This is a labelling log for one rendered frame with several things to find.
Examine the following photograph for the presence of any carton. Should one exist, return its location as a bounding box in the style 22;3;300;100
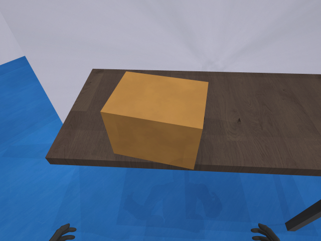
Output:
100;71;209;169

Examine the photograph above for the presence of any robot left hand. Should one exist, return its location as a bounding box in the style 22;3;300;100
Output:
49;223;76;241

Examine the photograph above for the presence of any robot right hand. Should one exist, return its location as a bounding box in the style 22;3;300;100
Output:
251;223;280;241

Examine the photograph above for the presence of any table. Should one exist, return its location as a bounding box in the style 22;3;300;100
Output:
45;69;321;231

